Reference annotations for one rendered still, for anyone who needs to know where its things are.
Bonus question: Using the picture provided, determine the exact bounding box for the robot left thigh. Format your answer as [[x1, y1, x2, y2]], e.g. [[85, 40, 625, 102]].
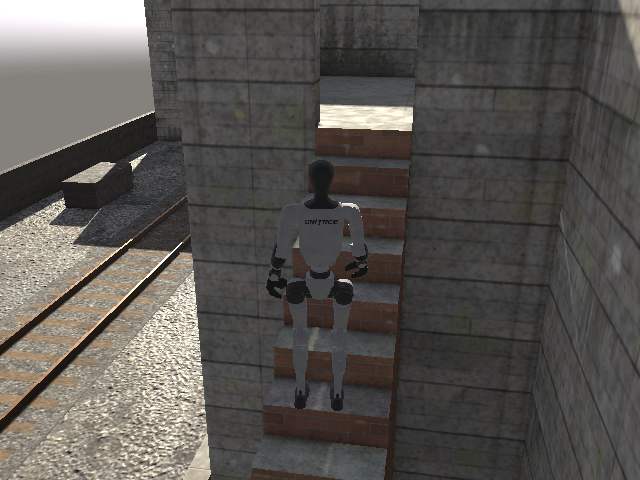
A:
[[286, 278, 310, 345]]

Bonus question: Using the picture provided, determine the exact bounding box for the left robot upper arm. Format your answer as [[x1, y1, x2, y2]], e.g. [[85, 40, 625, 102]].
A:
[[275, 203, 300, 259]]

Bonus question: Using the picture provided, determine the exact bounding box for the right robot forearm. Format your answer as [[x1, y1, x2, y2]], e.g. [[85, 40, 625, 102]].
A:
[[354, 242, 368, 268]]

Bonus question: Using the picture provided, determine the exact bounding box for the humanoid robot head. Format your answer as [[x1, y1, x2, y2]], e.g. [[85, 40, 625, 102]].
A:
[[304, 160, 339, 209]]

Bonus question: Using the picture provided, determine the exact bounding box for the robot left hand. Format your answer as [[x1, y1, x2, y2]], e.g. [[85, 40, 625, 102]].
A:
[[266, 278, 287, 299]]

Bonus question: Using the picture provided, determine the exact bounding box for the right robot upper arm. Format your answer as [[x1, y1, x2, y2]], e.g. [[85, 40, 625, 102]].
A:
[[342, 203, 366, 257]]

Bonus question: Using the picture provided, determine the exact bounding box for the left robot forearm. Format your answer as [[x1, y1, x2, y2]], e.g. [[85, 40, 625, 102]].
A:
[[268, 243, 286, 281]]

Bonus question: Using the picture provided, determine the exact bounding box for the robot right hand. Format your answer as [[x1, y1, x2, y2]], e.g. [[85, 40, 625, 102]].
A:
[[345, 261, 368, 278]]

